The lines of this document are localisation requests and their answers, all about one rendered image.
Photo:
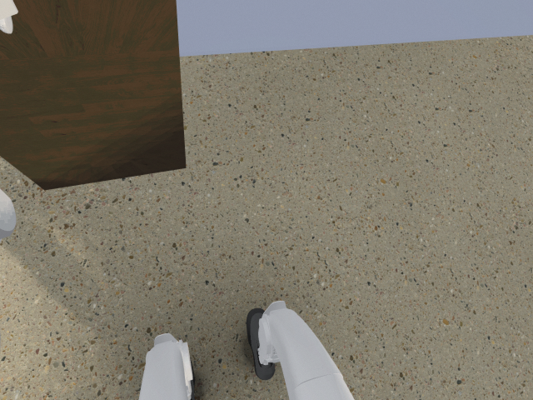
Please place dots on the robot left thigh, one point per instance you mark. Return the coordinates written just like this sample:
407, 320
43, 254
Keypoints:
167, 372

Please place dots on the robot left hand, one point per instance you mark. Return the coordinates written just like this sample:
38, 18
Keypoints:
7, 9

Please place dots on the robot right foot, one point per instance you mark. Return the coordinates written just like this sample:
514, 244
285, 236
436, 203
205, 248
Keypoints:
263, 371

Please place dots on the cabinet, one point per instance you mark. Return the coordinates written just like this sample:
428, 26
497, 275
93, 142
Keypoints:
90, 90

